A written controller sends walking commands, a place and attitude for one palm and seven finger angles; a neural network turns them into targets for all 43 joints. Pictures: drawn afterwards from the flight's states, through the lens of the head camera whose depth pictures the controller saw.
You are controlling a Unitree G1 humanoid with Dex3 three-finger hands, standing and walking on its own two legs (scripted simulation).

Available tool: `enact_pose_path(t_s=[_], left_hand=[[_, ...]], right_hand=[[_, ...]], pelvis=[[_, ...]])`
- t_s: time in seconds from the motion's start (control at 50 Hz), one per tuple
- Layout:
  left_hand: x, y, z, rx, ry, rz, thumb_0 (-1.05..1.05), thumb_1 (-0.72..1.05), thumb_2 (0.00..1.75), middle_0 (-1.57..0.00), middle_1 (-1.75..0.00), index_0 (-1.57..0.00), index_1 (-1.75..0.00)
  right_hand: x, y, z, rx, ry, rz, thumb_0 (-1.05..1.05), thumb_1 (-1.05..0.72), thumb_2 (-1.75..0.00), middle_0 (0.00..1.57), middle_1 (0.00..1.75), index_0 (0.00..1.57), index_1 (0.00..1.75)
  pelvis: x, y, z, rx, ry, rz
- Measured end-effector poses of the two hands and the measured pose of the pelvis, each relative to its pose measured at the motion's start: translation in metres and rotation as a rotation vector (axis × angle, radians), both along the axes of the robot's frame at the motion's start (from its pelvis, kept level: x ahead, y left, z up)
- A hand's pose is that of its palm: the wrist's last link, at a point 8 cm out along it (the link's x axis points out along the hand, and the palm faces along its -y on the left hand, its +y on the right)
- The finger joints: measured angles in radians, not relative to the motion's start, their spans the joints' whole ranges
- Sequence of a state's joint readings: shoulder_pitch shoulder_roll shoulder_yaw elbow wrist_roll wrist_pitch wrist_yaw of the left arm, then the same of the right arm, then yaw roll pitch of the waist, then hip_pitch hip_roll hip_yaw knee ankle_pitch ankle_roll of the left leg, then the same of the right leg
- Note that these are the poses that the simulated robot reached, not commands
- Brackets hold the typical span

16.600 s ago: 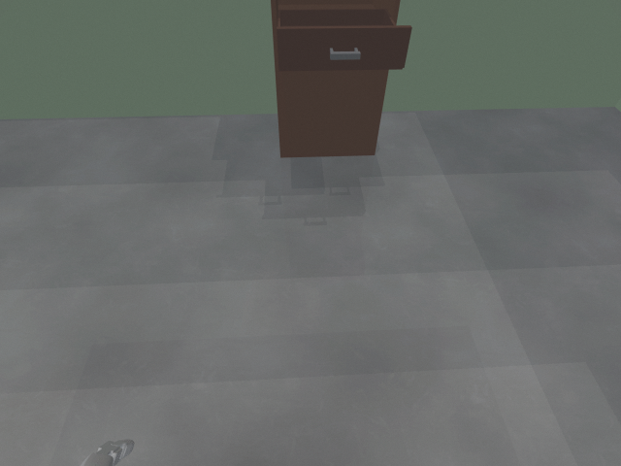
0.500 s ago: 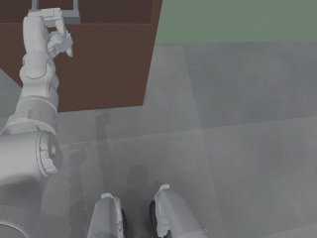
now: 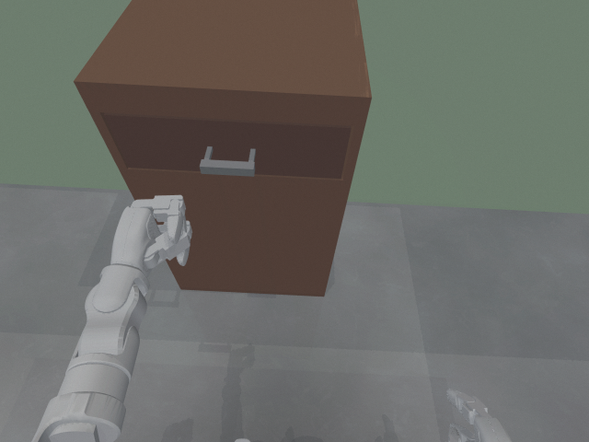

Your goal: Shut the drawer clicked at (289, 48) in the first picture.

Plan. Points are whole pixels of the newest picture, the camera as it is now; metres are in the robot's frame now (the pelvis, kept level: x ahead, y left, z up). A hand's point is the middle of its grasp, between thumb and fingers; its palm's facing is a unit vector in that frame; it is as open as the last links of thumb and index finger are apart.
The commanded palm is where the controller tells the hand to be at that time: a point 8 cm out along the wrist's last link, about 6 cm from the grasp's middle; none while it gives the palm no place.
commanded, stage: draw the hand back to the body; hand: left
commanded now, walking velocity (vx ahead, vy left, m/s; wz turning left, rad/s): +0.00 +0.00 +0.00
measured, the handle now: (229, 160) +0.62 +0.13 -0.04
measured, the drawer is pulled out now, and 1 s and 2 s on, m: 0.00 0.00 0.00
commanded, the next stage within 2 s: step back with the hand held close in 0.86 s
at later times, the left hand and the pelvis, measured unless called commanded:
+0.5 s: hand (55, 318) +0.22 +0.22 +0.16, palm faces +0.26 -0.92 -0.29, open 3.3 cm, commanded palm +0.17 +0.27 +0.19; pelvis -0.01 +0.01 +0.05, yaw +0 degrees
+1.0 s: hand out of the picture +0.17 +0.23 +0.20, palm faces +0.39 -0.85 -0.36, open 3.3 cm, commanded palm +0.12 +0.28 +0.22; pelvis -0.01 -0.01 +0.05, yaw +1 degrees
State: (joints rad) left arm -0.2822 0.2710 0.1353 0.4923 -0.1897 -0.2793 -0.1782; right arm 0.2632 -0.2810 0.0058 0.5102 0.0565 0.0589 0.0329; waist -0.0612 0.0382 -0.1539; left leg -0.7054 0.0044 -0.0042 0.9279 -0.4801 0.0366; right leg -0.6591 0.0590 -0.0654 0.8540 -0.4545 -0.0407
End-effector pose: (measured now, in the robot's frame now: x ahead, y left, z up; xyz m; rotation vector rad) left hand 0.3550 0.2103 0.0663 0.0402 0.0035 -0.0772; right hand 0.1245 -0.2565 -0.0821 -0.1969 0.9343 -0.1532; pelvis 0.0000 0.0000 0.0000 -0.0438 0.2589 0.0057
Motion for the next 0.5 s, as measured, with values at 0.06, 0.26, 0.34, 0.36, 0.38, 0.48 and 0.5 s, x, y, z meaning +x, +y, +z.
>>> enact_pose_path(t_s=[0.06, 0.26, 0.34, 0.36, 0.38, 0.48, 0.5], left_hand=[[-0.025, 0.002, 0.009, 0.084, 0.039, 0.034, 0.02, 0.90, 0.90, -1.40, -1.60, -1.40, -1.60], [-0.091, 0.036, 0.064, 0.206, 0.017, 0.248, 0.02, 0.89, 0.90, -1.40, -1.60, -1.40, -1.60], [-0.117, 0.043, 0.084, 0.220, -0.020, 0.285, 0.02, 0.90, 0.90, -1.40, -1.60, -1.40, -1.60], [-0.123, 0.044, 0.088, 0.223, -0.026, 0.289, 0.02, 0.90, 0.90, -1.40, -1.60, -1.40, -1.60], [-0.130, 0.044, 0.091, 0.226, -0.031, 0.292, 0.02, 0.90, 0.90, -1.40, -1.60, -1.40, -1.60], [-0.160, 0.051, 0.105, 0.250, -0.050, 0.325, 0.02, 0.89, 0.90, -1.40, -1.60, -1.40, -1.60], [-0.166, 0.054, 0.109, 0.258, -0.058, 0.336, 0.02, 0.89, 0.90, -1.40, -1.60, -1.40, -1.60]], right_hand=[[0.011, 0.007, 0.011, 0.008, -0.047, -0.016, 0.01, -0.91, -0.90, 0.20, 0.30, 0.20, 0.29], [0.034, 0.043, 0.040, 0.038, -0.149, 0.042, 0.01, -0.90, -0.90, 0.20, 0.30, 0.20, 0.30], [0.040, 0.051, 0.049, 0.048, -0.189, 0.075, 0.01, -0.90, -0.90, 0.20, 0.30, 0.20, 0.30], [0.041, 0.053, 0.050, 0.049, -0.197, 0.082, 0.01, -0.90, -0.90, 0.20, 0.30, 0.20, 0.30], [0.042, 0.054, 0.052, 0.049, -0.204, 0.089, 0.01, -0.90, -0.90, 0.20, 0.30, 0.20, 0.30], [0.046, 0.055, 0.057, 0.041, -0.225, 0.112, 0.01, -0.90, -0.90, 0.20, 0.30, 0.20, 0.30], [0.047, 0.054, 0.058, 0.039, -0.228, 0.116, 0.01, -0.90, -0.90, 0.20, 0.30, 0.20, 0.30]], pelvis=[[-0.002, 0.002, 0.008, 0.013, -0.052, -0.013], [-0.011, 0.004, 0.034, 0.027, -0.200, -0.006], [-0.011, 0.006, 0.040, 0.028, -0.245, -0.002], [-0.010, 0.006, 0.041, 0.028, -0.255, -0.001], [-0.010, 0.006, 0.043, 0.028, -0.264, -0.001], [-0.009, 0.006, 0.047, 0.031, -0.296, 0.000], [-0.008, 0.006, 0.047, 0.031, -0.301, 0.001]])
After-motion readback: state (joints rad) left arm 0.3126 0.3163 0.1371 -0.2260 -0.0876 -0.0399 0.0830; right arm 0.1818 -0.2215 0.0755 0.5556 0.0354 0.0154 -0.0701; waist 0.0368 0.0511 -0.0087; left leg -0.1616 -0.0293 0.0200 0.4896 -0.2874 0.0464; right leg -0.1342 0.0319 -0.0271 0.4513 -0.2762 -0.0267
